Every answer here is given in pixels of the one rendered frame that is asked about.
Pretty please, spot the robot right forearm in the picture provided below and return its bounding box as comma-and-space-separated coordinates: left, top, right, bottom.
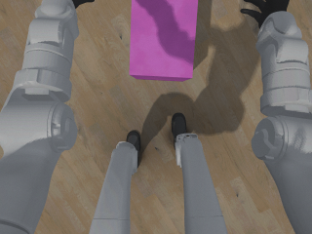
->
255, 11, 312, 120

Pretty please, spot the robot left forearm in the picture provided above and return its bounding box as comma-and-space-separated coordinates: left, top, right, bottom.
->
0, 0, 80, 146

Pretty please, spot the carton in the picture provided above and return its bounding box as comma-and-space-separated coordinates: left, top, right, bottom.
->
129, 0, 198, 82

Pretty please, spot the robot right hand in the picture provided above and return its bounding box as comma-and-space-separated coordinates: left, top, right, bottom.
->
240, 0, 290, 29

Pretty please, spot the right robot upper arm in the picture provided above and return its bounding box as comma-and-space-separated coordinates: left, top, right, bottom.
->
251, 114, 312, 234

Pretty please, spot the left robot upper arm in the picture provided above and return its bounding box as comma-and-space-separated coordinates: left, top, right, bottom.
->
0, 100, 78, 234

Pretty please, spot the robot left thigh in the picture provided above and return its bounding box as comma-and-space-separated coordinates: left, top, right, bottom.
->
89, 146, 137, 234

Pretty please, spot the right robot shin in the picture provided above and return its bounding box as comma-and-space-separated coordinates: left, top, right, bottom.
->
175, 133, 203, 149

